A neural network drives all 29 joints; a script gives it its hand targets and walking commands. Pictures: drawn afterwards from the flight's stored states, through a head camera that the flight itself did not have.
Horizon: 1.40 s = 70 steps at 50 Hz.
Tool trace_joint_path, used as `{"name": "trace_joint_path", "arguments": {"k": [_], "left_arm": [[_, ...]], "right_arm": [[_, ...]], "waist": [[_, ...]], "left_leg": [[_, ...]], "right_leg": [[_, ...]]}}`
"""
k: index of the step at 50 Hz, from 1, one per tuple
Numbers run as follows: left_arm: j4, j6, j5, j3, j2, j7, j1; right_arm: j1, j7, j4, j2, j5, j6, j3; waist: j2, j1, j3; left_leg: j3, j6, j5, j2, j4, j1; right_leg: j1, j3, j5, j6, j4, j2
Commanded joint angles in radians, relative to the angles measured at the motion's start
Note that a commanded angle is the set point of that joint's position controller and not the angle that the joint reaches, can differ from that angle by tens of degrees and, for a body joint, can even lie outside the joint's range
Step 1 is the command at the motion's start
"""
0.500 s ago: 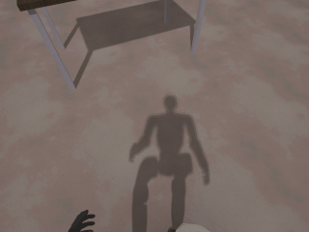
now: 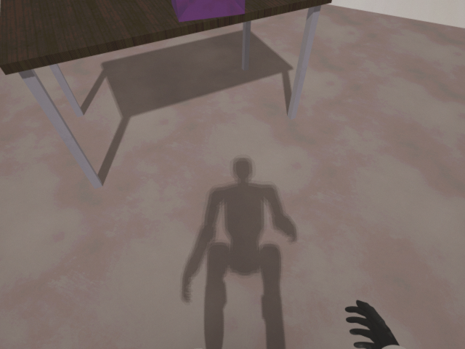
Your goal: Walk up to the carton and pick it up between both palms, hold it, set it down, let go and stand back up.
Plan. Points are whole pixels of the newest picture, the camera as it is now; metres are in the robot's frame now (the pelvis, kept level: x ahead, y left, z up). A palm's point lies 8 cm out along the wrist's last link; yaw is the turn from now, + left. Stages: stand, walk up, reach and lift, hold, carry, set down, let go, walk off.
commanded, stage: walk up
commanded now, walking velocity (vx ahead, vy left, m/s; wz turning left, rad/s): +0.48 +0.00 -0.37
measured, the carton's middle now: out of the picture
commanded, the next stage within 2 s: none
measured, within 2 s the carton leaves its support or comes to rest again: neither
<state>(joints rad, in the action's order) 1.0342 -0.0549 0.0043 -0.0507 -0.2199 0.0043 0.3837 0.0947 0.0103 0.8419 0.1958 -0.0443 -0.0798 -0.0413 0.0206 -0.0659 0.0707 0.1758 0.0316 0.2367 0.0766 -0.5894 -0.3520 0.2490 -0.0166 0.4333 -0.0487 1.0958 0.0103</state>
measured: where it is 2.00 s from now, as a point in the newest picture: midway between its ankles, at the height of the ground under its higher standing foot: (245, 200)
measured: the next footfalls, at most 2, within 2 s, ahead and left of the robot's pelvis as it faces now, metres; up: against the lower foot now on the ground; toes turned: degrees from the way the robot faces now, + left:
right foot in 0.38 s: +0.32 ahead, -0.16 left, +0.00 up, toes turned -17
left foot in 0.96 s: +0.65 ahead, +0.00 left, +0.00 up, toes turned +4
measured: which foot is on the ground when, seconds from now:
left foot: down 0.00-0.40, up 0.42-0.94, down 0.96-1.00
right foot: up 0.00-0.36, down 0.38-0.98, up 1.00-1.00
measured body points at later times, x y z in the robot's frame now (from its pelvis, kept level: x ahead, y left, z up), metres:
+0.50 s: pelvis +0.24 -0.07 +0.00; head +0.27 -0.09 +0.45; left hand +0.43 +0.12 -0.13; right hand +0.15 -0.29 -0.16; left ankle +0.11 +0.09 -0.63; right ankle +0.28 -0.15 -0.73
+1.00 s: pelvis +0.51 -0.07 -0.02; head +0.54 -0.06 +0.43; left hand +0.43 +0.17 -0.16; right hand +0.67 -0.30 -0.14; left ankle +0.61 +0.00 -0.73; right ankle +0.29 -0.15 -0.70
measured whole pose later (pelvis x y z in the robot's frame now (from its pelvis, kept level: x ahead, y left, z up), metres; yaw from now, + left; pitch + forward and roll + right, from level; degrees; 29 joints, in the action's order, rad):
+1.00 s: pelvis +0.51 -0.07 -0.02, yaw -4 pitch +0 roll +1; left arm 1.11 -0.07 0.02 -0.05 -0.18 0.02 0.44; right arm 0.03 0.05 0.87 0.18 -0.02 -0.03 -0.05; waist 0.03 -0.07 0.08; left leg 0.18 0.10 0.18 0.00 -0.64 -0.46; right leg -0.04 0.19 0.52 0.03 0.68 -0.09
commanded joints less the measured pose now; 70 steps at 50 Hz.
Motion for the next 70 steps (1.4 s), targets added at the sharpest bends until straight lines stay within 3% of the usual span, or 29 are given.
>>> {"name": "trace_joint_path", "arguments": {"k": [1,5,11,16,17,19,20,21,22,24,26,28,31,38,43,44,45,47,48,49,50,51,53,54,56,58,62,65,70], "left_arm": [[-0.079,-0.002,0.013,-0.024,-0.042,-0.014,-0.047],[-0.103,0.036,0.025,-0.022,0.009,-0.037,-0.101],[-0.180,0.039,0.024,0.003,0.017,-0.069,-0.340],[-0.204,0.033,0.047,0.003,-0.024,-0.070,-0.416],[-0.192,0.029,0.050,-0.001,-0.034,-0.066,-0.381],[-0.097,0.005,0.055,-0.024,-0.073,-0.048,-0.118],[-0.059,-0.007,0.064,-0.046,-0.147,-0.029,0.062],[-0.037,-0.007,0.057,-0.073,-0.285,-0.013,0.142],[-0.017,0.003,0.024,-0.078,-0.283,0.004,0.163],[-0.018,-0.017,0.030,-0.051,-0.202,0.006,0.024],[-0.033,-0.032,0.017,-0.025,-0.102,0.002,-0.096],[-0.025,-0.046,0.013,-0.012,-0.058,-0.001,-0.102],[0.012,-0.065,0.000,-0.007,-0.058,0.006,-0.044],[0.039,-0.058,0.017,0.004,-0.073,0.004,0.064],[0.079,-0.041,0.025,0.003,-0.086,0.005,0.171],[0.081,-0.038,0.027,0.000,-0.097,0.007,0.162],[0.018,-0.043,0.036,-0.040,-0.215,0.023,0.024],[0.024,-0.033,0.022,-0.044,-0.175,0.037,0.077],[0.024,-0.025,0.014,-0.046,-0.172,0.038,0.088],[-0.030,-0.031,-0.006,-0.037,-0.141,0.026,0.043],[-0.106,-0.045,-0.007,-0.021,-0.065,0.001,-0.002],[-0.130,-0.058,0.004,-0.030,-0.098,-0.001,-0.086],[-0.159,-0.082,0.012,-0.020,-0.067,-0.005,-0.167],[-0.163,-0.076,0.023,-0.024,-0.065,-0.005,-0.172],[-0.170,-0.037,0.043,-0.026,-0.048,-0.006,-0.148],[-0.183,-0.006,0.045,-0.019,-0.027,-0.011,-0.159],[-0.251,0.015,0.034,-0.005,-0.037,-0.019,-0.350],[-0.285,0.017,0.023,0.005,-0.036,-0.025,-0.463],[-0.334,0.001,0.012,0.016,-0.034,-0.032,-0.585]], "right_arm": [[0.214,-0.009,0.046,0.099,0.003,-0.012,-0.029],[0.271,-0.001,0.102,0.084,0.020,-0.041,-0.025],[0.302,-0.006,0.130,0.095,0.012,-0.043,-0.020],[0.409,-0.010,0.182,0.160,0.021,-0.012,-0.035],[0.412,-0.010,0.189,0.163,0.023,-0.006,-0.035],[0.394,-0.010,0.188,0.156,0.030,0.007,-0.028],[0.364,-0.009,0.153,0.139,0.034,0.008,-0.020],[0.425,0.000,0.102,0.029,0.063,0.005,0.002],[0.327,-0.007,0.100,0.143,0.050,0.011,-0.032],[0.238,-0.004,0.089,0.097,0.055,-0.001,-0.030],[0.275,0.000,0.122,0.051,0.030,0.016,-0.027],[0.307,0.008,0.139,0.025,0.022,0.042,-0.030],[0.207,0.022,0.100,0.022,0.010,0.067,-0.034],[-0.068,0.031,0.009,0.030,0.027,0.063,-0.017],[-0.184,0.022,-0.040,0.054,0.028,0.042,-0.014],[-0.167,0.019,-0.043,0.059,0.028,0.036,-0.016],[-0.062,0.029,-0.011,0.075,0.040,0.047,-0.021],[-0.009,0.035,-0.002,0.112,0.025,0.052,-0.040],[0.127,0.036,0.029,0.137,0.015,0.050,-0.057],[0.323,0.026,0.067,0.228,0.007,0.049,-0.091],[0.377,0.014,0.083,0.310,0.016,0.055,-0.117],[0.373,0.007,0.093,0.303,0.028,0.057,-0.109],[0.267,-0.014,0.091,0.217,0.028,0.046,-0.086],[0.229,-0.021,0.092,0.170,0.034,0.043,-0.073],[0.189,-0.023,0.084,0.126,0.041,0.030,-0.054],[0.202,-0.020,0.087,0.146,0.042,0.008,-0.055],[0.287,-0.015,0.089,0.151,0.035,-0.004,-0.051],[0.369,-0.010,0.096,0.151,0.035,0.000,-0.051],[0.451,-0.020,0.106,0.150,0.024,0.010,-0.047]], "waist": [[-0.119,0.093,-0.059],[-0.153,0.062,-0.012],[-0.143,0.083,0.062],[-0.149,0.109,0.064],[-0.149,0.090,0.045],[-0.076,-0.036,-0.107],[0.024,-0.123,-0.246],[0.317,-0.093,-0.368],[0.171,-0.112,-0.362],[0.050,-0.040,-0.174],[0.028,0.038,-0.091],[0.038,0.074,-0.071],[0.070,0.086,0.003],[0.043,0.038,0.081],[0.058,-0.014,0.095],[0.069,0.002,0.087],[0.085,0.064,0.041],[0.053,0.069,-0.056],[0.040,0.135,-0.126],[-0.060,0.229,-0.264],[-0.301,0.221,-0.355],[-0.227,0.211,-0.360],[-0.011,0.146,-0.145],[0.037,0.103,-0.079],[0.037,0.043,-0.062],[0.011,0.027,-0.052],[-0.032,0.085,-0.005],[-0.058,0.143,-0.025],[-0.101,0.198,-0.037]], "left_leg": [[-0.314,0.062,-0.201,0.309,0.348,0.280],[-0.173,0.045,-0.280,0.279,0.392,0.203],[-0.003,0.037,-0.301,0.231,0.435,0.173],[0.021,0.051,-0.433,0.277,0.380,0.290],[0.034,0.050,-0.554,0.276,0.315,0.314],[0.096,0.026,-0.703,0.215,-0.020,0.262],[0.109,-0.007,-0.413,0.174,-0.291,0.077],[0.073,-0.058,0.294,0.009,-0.619,-0.259],[-0.085,-0.056,0.316,0.005,-0.713,-0.321],[-0.138,-0.038,0.188,0.072,-0.716,-0.367],[-0.158,-0.041,0.101,0.103,-0.629,-0.240],[-0.170,-0.049,0.069,0.093,-0.586,-0.179],[-0.161,-0.065,-0.017,0.101,-0.503,-0.226],[-0.099,-0.078,-0.180,0.083,-0.172,-0.293],[-0.057,-0.049,-0.087,0.040,-0.052,-0.266],[-0.053,-0.037,-0.046,0.028,-0.026,-0.229],[0.002,0.005,-0.054,-0.006,-0.033,-0.276],[0.055,0.061,0.031,-0.079,0.005,-0.067],[0.050,0.104,0.023,-0.113,0.054,0.125],[-0.183,0.217,0.026,0.019,0.068,0.456],[-0.683,0.378,-0.121,0.266,0.199,0.712],[-0.826,0.367,-0.135,0.276,0.283,0.724],[-0.624,0.283,-0.250,0.254,0.289,0.480],[-0.569,0.259,-0.301,0.222,0.312,0.334],[-0.499,0.238,-0.354,0.170,0.336,0.169],[-0.449,0.238,-0.387,0.141,0.353,0.096],[-0.427,0.200,-0.445,0.109,0.386,0.114],[-0.425,0.149,-0.551,0.096,0.348,0.255],[-0.436,0.132,-0.659,0.114,0.260,0.434]], "right_leg": [[0.327,-0.031,-0.121,0.005,0.141,-0.120],[0.331,-0.010,-0.196,0.024,0.071,-0.123],[0.298,0.081,-0.339,0.051,-0.323,-0.121],[0.202,0.149,-0.210,0.004,-0.469,-0.084],[0.148,0.160,-0.185,-0.012,-0.495,-0.062],[-0.180,0.185,-0.235,-0.053,-0.605,0.004],[-0.436,-0.020,-0.169,-0.096,-0.627,-0.175],[-0.696,-0.493,-0.184,-0.226,-0.754,-0.490],[-0.655,-0.558,-0.357,-0.225,-0.801,-0.478],[-0.469,-0.282,-0.628,-0.166,-0.774,-0.403],[-0.230,-0.152,-0.584,-0.114,-0.837,-0.334],[-0.151,-0.097,-0.526,-0.094,-0.888,-0.315],[-0.094,-0.052,-0.472,-0.096,-0.957,-0.292],[-0.183,0.019,-0.559,-0.096,-0.987,-0.268],[-0.308,-0.024,-0.710,-0.112,-0.889,-0.286],[-0.319,-0.021,-0.775,-0.107,-0.852,-0.290],[-0.441,0.144,-0.932,-0.059,-0.793,-0.339],[-0.403,0.191,-1.217,-0.027,-0.525,-0.320],[-0.310,0.202,-1.250,-0.009,-0.300,-0.305],[-0.009,0.228,-1.042,0.051,0.044,-0.230],[0.375,0.177,-0.022,0.104,0.407,0.003],[0.509,0.001,0.091,0.074,0.470,-0.030],[0.533,-0.019,-0.094,0.060,0.365,-0.144],[0.473,-0.019,-0.119,0.073,0.307,-0.168],[0.357,-0.024,-0.118,0.108,0.239,-0.185],[0.330,-0.011,-0.115,0.135,0.141,-0.198],[0.383,0.027,-0.245,0.161,-0.114,-0.188],[0.407,0.038,-0.343,0.154,-0.283,-0.144],[0.407,0.061,-0.348,0.131,-0.460,-0.078]]}}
